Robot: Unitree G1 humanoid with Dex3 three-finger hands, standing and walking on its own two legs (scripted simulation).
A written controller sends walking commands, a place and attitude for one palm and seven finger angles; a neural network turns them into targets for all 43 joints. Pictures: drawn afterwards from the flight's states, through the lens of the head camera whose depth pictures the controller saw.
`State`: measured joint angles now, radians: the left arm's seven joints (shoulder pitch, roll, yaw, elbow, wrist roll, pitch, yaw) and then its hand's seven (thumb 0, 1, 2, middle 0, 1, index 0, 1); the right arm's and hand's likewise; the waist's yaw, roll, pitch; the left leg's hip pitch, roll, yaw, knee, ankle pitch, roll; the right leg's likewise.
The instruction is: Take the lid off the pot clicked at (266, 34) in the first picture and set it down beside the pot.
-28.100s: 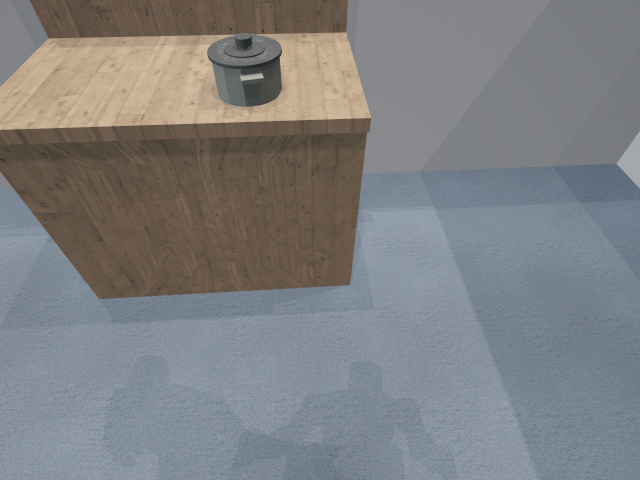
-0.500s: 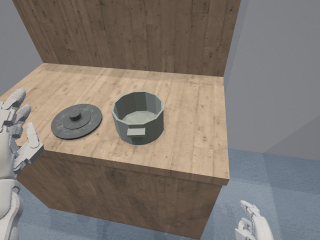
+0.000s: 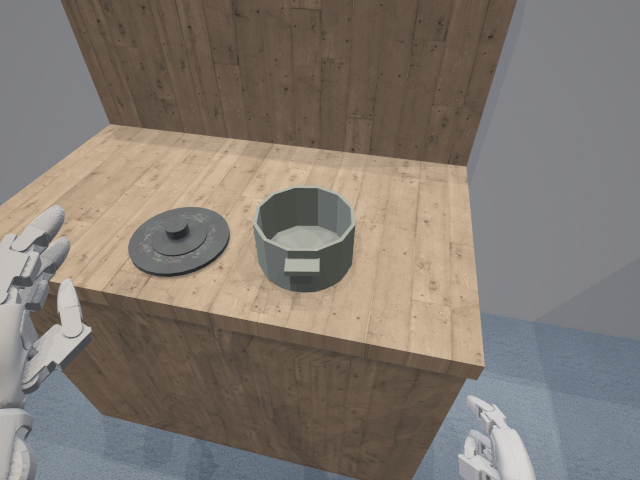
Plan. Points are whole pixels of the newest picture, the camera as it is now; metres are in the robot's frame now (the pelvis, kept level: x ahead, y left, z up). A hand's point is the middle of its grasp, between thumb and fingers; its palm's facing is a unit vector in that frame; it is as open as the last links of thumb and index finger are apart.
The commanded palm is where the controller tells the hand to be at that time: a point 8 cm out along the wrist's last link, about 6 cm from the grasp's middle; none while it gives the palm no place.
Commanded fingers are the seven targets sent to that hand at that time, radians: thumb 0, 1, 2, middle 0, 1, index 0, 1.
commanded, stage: step back with the hand held close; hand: left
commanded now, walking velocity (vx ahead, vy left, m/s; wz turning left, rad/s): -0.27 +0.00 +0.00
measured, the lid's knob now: (176, 228) +0.50 +0.33 +0.01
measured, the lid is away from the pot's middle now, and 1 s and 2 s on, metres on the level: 0.24 0.24 0.24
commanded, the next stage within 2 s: stop stepping back and stand still in 1.76 s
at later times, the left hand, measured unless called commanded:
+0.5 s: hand (47, 350) +0.16 +0.27 +0.18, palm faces +0.29 -0.81 -0.50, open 7.4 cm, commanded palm +0.11 +0.31 +0.20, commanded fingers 0.00 0.90 0.90 -0.20 -0.30 -0.20 -0.30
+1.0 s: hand (24, 393) +0.13 +0.26 +0.18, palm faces +0.35 -0.83 -0.44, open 7.4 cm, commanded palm +0.06 +0.31 +0.20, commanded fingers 0.00 0.90 0.90 -0.20 -0.30 -0.20 -0.30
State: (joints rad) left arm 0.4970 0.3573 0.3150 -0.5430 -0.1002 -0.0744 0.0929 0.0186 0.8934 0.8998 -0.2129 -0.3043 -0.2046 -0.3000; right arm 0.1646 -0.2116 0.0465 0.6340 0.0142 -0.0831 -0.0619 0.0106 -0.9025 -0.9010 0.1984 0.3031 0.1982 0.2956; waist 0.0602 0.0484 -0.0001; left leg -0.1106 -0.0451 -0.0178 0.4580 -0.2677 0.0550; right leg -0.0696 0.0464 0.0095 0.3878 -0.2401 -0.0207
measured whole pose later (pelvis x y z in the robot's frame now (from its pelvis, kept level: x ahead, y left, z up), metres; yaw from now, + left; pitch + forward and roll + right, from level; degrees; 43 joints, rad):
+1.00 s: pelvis -0.08 +0.03 -0.02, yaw -1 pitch +0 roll -3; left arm 0.57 0.44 0.45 -0.70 -0.02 -0.25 0.14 0.02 0.89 0.90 -0.22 -0.30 -0.21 -0.30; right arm 0.26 -0.22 -0.01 0.53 0.02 -0.08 -0.06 0.01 -0.90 -0.90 0.20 0.30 0.20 0.30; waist -0.03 -0.04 0.02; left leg -0.45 -0.03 0.04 0.68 -0.25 0.10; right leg -0.40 0.00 -0.04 0.60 -0.21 0.01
